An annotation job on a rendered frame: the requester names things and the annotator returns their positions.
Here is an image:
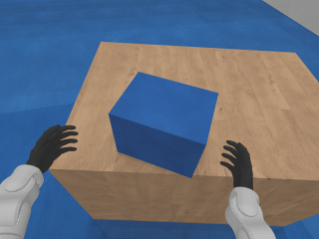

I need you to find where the robot left hand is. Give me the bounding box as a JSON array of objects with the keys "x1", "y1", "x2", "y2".
[{"x1": 26, "y1": 124, "x2": 78, "y2": 174}]

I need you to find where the robot right forearm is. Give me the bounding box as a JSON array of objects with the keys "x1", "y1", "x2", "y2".
[{"x1": 224, "y1": 186, "x2": 276, "y2": 239}]

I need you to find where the robot right hand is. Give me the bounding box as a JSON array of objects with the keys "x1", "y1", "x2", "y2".
[{"x1": 220, "y1": 140, "x2": 253, "y2": 190}]

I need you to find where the robot left forearm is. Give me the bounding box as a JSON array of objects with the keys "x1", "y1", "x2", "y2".
[{"x1": 0, "y1": 164, "x2": 44, "y2": 239}]

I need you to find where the carton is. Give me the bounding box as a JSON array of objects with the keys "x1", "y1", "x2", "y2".
[{"x1": 109, "y1": 72, "x2": 218, "y2": 178}]

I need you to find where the pedestal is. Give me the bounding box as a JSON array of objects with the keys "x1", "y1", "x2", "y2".
[{"x1": 48, "y1": 42, "x2": 319, "y2": 227}]

